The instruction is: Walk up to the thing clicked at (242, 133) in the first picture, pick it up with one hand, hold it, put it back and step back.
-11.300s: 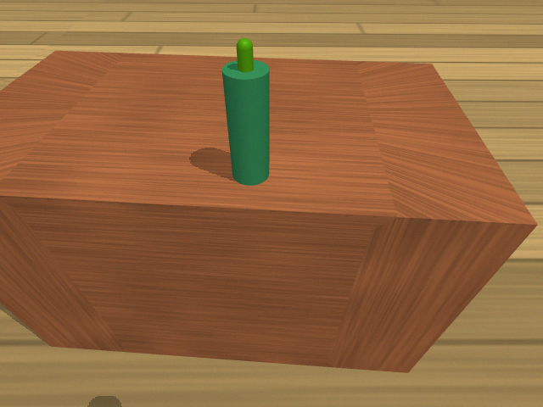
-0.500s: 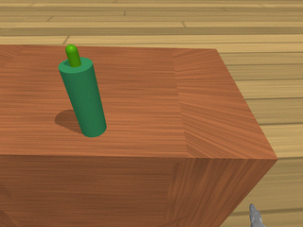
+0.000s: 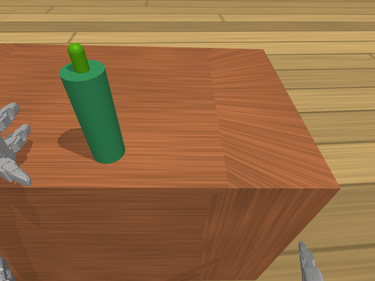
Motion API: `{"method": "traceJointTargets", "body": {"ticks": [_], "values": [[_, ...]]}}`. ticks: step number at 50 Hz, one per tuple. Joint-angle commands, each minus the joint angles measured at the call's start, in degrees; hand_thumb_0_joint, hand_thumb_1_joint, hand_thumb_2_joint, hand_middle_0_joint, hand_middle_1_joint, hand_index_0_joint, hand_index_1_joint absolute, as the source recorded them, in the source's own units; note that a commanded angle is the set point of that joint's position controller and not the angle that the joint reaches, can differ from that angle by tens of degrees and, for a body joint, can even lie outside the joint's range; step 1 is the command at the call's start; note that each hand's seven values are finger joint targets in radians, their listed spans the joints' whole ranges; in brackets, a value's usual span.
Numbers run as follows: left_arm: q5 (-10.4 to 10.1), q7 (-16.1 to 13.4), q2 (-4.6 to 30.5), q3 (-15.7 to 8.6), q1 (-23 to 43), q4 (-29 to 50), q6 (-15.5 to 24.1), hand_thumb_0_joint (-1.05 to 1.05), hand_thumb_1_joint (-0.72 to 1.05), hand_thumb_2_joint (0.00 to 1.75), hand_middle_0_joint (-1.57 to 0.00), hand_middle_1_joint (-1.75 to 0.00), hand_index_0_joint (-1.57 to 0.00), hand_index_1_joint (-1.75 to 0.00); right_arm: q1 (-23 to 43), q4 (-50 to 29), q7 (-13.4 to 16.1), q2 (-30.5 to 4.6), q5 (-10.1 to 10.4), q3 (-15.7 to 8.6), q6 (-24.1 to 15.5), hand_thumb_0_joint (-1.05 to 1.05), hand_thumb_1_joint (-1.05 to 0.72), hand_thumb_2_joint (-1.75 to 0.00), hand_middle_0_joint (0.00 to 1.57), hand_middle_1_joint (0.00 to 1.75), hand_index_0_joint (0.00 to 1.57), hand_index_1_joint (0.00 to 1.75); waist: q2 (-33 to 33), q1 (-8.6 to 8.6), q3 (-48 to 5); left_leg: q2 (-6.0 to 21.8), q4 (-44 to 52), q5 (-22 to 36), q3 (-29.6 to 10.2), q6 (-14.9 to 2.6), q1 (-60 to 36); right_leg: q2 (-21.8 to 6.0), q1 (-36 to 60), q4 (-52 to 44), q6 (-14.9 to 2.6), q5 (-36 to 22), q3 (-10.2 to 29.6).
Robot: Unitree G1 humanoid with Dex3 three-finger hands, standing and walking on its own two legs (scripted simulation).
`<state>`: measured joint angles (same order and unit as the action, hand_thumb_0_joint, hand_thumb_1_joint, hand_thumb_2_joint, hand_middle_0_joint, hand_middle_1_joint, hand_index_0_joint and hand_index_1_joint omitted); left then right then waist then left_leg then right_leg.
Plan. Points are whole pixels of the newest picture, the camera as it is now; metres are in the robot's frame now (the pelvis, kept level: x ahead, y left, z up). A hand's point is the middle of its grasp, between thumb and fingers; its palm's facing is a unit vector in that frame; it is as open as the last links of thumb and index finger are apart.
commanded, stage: close in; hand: left
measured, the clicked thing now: (95, 108) +0.45 +0.20 +0.17
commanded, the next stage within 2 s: close in 0.64 s
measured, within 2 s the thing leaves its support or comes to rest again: neither
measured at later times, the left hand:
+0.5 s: hand (85, 147) +0.39 +0.22 +0.12, palm faces +0.15 -0.99 +0.00, open 17.6 cm
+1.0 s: hand (93, 138) +0.40 +0.20 +0.13, palm faces +0.20 -0.98 +0.02, open 17.0 cm
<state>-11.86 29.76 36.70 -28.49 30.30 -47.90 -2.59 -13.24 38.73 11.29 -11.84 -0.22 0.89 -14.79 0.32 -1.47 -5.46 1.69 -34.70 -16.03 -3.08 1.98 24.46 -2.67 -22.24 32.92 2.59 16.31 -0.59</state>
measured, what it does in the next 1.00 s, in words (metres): stands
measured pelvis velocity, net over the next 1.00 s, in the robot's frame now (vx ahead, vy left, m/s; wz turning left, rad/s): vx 0.00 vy -0.01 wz -0.03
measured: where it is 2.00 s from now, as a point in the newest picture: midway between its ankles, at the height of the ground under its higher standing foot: outside the picture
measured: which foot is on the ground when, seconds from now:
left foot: down 0.00-1.00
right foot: down 0.00-1.00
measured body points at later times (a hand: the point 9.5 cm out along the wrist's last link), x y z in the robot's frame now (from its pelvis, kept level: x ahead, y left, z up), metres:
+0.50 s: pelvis +0.01 -0.01 -0.01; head +0.02 -0.01 +0.44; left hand +0.37 +0.27 +0.12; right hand +0.17 -0.27 -0.08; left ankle +0.02 +0.14 -0.73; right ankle +0.00 -0.15 -0.73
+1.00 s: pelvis +0.00 -0.01 -0.01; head +0.00 -0.01 +0.44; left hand +0.38 +0.26 +0.13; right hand +0.14 -0.27 -0.07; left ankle +0.02 +0.14 -0.73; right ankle +0.00 -0.15 -0.73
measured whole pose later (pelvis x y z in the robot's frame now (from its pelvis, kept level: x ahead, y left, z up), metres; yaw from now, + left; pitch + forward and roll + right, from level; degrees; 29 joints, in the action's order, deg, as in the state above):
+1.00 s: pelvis +0.00 -0.01 -0.01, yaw -2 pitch +4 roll +0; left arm -10.0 3.4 18.6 -19.8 25.3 -29.5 1.0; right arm -18.4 24.6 3.4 -12.0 1.4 -3.6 -5.8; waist -0.4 -2.3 -4.7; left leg 3.0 -41.2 -20.1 -1.7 2.9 25.2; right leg -1.3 -24.6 41.0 1.9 20.4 1.1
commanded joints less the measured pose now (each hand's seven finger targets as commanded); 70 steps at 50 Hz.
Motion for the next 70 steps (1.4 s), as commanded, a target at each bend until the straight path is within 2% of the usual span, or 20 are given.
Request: {"method": "traceJointTargets", "body": {"ticks": [1,6,7,9,10,16,17,18,21,23,30,35,38,43,49,56,58,64,66,70], "values": [[-2.6,-4.7,13.0,-1.3,19.0,12.6,8.6,0.0,-0.61,0.0,-0.07,-0.06,-0.07,-0.06,2.0,-9.3,-0.8,-8.7,0.6,-4.5,-2.6,0.0,0.54,-0.05,0.05,0.05,0.05,0.05,-6.0,-0.78,-12.3,-2.3,2.9,9.0,2.7,-1.89,-11.3,2.6,-2.8,-3.4,-2.07,-8.3,-2.8],[-2.6,-9.5,9.5,-2.6,11.4,15.4,12.7,0.0,-0.61,0.0,-0.06,-0.05,-0.08,-0.03,1.1,-13.3,-3.7,-7.2,0.5,-4.0,-0.2,0.0,0.55,-0.04,0.05,0.05,0.05,0.05,-7.5,2.01,-15.9,-1.6,0.4,15.7,2.9,-1.18,-9.2,2.6,0.6,-1.1,-2.41,-12.4,-2.7],[-2.9,-11.1,13.4,-6.0,14.9,22.9,14.2,0.0,-0.61,0.0,-0.06,-0.05,-0.09,-0.03,2.4,-15.5,-3.8,-8.9,0.5,-5.6,0.0,0.0,0.55,-0.04,0.05,0.05,0.05,0.05,-9.4,2.65,-19.5,-1.4,-0.5,18.0,3.2,-1.02,-10.4,2.5,2.5,-0.2,-2.39,-14.8,-2.4],[-2.2,-13.7,10.3,-4.1,15.3,25.0,14.9,0.0,-0.56,0.0,-0.06,-0.05,-0.09,-0.04,1.7,-14.3,-4.5,-7.8,0.4,-5.6,1.1,0.0,0.54,-0.04,0.05,0.05,0.05,0.05,-10.3,2.64,-19.7,-1.1,-1.1,19.3,3.3,-1.01,-9.9,2.5,2.9,0.6,-2.5,-15.8,-2.0],[-1.9,-14.9,4.9,-0.5,15.2,25.4,14.9,0.0,-0.58,0.01,-0.06,-0.06,-0.08,-0.04,3.8,-14.8,-4.9,-7.4,0.4,-5.8,1.4,0.0,0.53,-0.05,0.05,0.05,0.05,0.05,-10.0,1.99,-18.9,-0.9,-1.1,18.1,3.3,-1.0,-9.9,2.6,1.6,0.8,-2.53,-14.7,-1.8],[0.0,-21.7,2.1,2.0,14.0,32.2,15.2,0.0,-0.57,0.0,-0.07,-0.05,-0.09,-0.03,4.6,-15.2,-5.1,-10.2,0.5,-9.0,3.0,0.0,0.52,-0.05,0.05,0.05,0.05,0.05,-6.2,0.81,-19.4,-0.8,-2.1,13.4,4.0,-1.26,-8.8,2.9,3.1,1.4,-1.97,-12.9,-1.1],[0.2,-22.2,2.1,1.5,11.8,32.6,15.1,0.0,-0.57,0.0,-0.07,-0.04,-0.09,-0.02,5.0,-16.8,-5.0,-10.2,0.7,-8.8,3.0,0.0,0.53,-0.05,0.05,0.05,0.05,0.05,-5.0,0.72,-19.5,-0.8,-2.1,14.4,4.0,-1.35,-9.0,2.9,3.9,1.6,-1.79,-14.2,-1.1],[0.2,-21.5,-4.1,6.2,10.3,28.9,14.3,0.0,-0.57,0.0,-0.07,-0.04,-0.09,-0.02,2.0,-14.3,-5.3,-7.7,0.8,-7.6,3.6,0.0,0.53,-0.05,0.05,0.05,0.05,0.05,-3.0,-0.72,-16.7,-0.7,-2.0,13.1,4.0,-1.69,-7.9,2.9,2.9,1.2,-1.58,-13.6,-0.9],[-0.7,-20.4,-2.3,4.1,5.4,28.3,12.7,0.0,-0.59,0.0,-0.07,-0.03,-0.1,-0.01,1.7,-14.7,-5.4,-8.3,1.4,-7.8,4.0,0.0,0.53,-0.05,0.05,0.05,0.05,0.05,-1.3,-0.33,-14.2,-1.0,-2.0,14.1,4.3,-2.04,-6.4,2.5,3.1,1.5,-1.18,-15.4,-1.0],[-1.3,-19.0,-5.7,6.5,4.0,28.7,11.1,0.0,-0.58,0.0,-0.07,-0.03,-0.09,-0.01,0.1,-15.4,-6.2,-6.1,1.7,-5.6,4.5,0.0,0.54,-0.04,0.05,0.05,0.05,0.05,-1.4,-0.37,-12.4,-1.2,-1.9,14.2,4.6,-2.2,-6.1,2.3,1.8,1.7,-1.22,-16.0,-1.0],[-1.4,-21.3,-3.1,5.2,14.8,38.8,9.1,0.0,-0.54,0.0,-0.06,-0.01,-0.08,0.0,-1.4,-20.3,-7.0,-10.9,1.9,-10.1,4.9,0.0,0.54,-0.04,0.05,0.05,0.05,0.05,-4.2,-1.29,-13.0,-0.9,-1.3,13.0,4.6,-1.54,-8.7,2.7,0.1,2.1,-1.63,-13.5,-1.4],[-0.5,-23.4,-9.5,9.2,13.9,37.1,9.7,0.0,-0.59,0.0,-0.07,0.0,-0.08,0.0,0.5,-22.7,-7.4,-5.3,1.7,-5.2,4.7,0.0,0.53,-0.05,0.05,0.05,0.05,0.05,-1.9,-0.36,-14.6,-1.1,-2.2,11.9,4.4,-1.93,-8.2,2.4,2.0,2.5,-1.55,-12.6,-1.2],[0.6,-23.6,-7.9,9.6,13.3,35.9,9.0,0.0,-0.61,0.0,-0.1,0.0,-0.1,0.0,0.2,-22.1,-7.4,-6.3,1.6,-6.0,5.1,0.0,0.52,-0.05,0.05,0.05,0.05,0.05,-3.5,0.01,-13.9,-1.4,-1.7,9.1,4.6,-1.75,-7.0,2.1,1.5,2.0,-1.75,-10.1,-0.9],[1.1,-26.3,-1.5,3.3,14.8,34.0,7.5,0.0,-0.6,0.02,-0.26,-0.13,-0.28,-0.12,-1.2,-23.7,-7.2,-9.5,1.7,-9.3,6.0,0.0,0.54,-0.04,0.05,0.05,0.05,0.05,-2.8,0.82,-13.3,-1.5,-1.4,8.9,4.7,-1.63,-5.6,2.3,3.3,1.5,-1.69,-9.7,-0.9],[1.3,-25.8,-7.2,8.6,20.7,29.5,7.2,0.0,-0.6,0.1,-0.41,-0.25,-0.42,-0.24,-0.4,-24.0,-7.6,-5.7,1.8,-6.1,5.6,0.0,0.53,-0.04,0.05,0.05,0.05,0.05,-1.2,-1.56,-11.3,-1.2,-1.4,6.7,4.9,-2.13,-5.4,2.4,0.0,1.2,-1.4,-8.4,-0.5],[2.1,-25.0,-3.4,7.6,24.2,22.2,5.7,0.0,-0.58,0.14,-0.47,-0.3,-0.48,-0.29,-2.4,-23.4,-8.1,-7.1,1.9,-6.6,5.3,0.0,0.54,-0.04,0.05,0.05,0.05,0.05,-2.2,-1.93,-13.2,-1.3,-1.5,5.9,4.7,-2.04,-5.9,2.4,-0.7,1.5,-1.72,-7.3,-0.7],[1.8,-25.2,-0.9,6.2,27.4,22.9,6.5,0.0,-0.54,0.17,-0.49,-0.33,-0.5,-0.32,-2.6,-23.3,-8.0,-9.7,1.9,-9.1,5.1,0.0,0.54,-0.04,0.05,0.05,0.05,0.05,-2.8,-2.37,-14.8,-0.9,-1.7,6.6,4.3,-1.89,-6.5,2.8,-1.0,2.1,-1.82,-8.1,-0.9],[2.1,-26.2,0.2,6.2,33.2,22.0,8.7,0.0,-0.42,0.32,-0.65,-0.48,-0.66,-0.48,2.2,-26.0,-8.2,-8.3,1.9,-7.4,4.6,0.0,0.53,-0.04,0.05,0.05,0.05,0.05,-3.6,-1.17,-16.4,-1.1,-2.3,4.6,4.4,-1.82,-4.3,2.7,-1.1,2.6,-1.96,-5.8,-0.6],[2.3,-26.0,-3.2,8.9,33.8,19.9,8.9,0.0,-0.4,0.38,-0.7,-0.54,-0.71,-0.54,1.1,-25.7,-8.4,-6.4,1.9,-5.6,4.8,0.0,0.53,-0.05,0.05,0.05,0.05,0.05,-3.3,-1.75,-15.9,-0.8,-2.1,4.0,4.1,-1.74,-4.1,2.9,-2.2,2.8,-2.15,-5.2,-0.9],[2.8,-25.9,-1.1,7.4,30.9,13.9,8.9,0.0,-0.34,0.46,-0.8,-0.64,-0.81,-0.63,-0.5,-24.5,-8.4,-8.2,1.8,-6.9,5.2,0.0,0.53,-0.04,0.05,0.05,0.05,0.05,-3.7,-1.53,-16.2,-0.8,-2.6,5.6,4.1,-1.71,-3.3,3.0,-2.3,3.3,-2.25,-6.6,-0.7]]}}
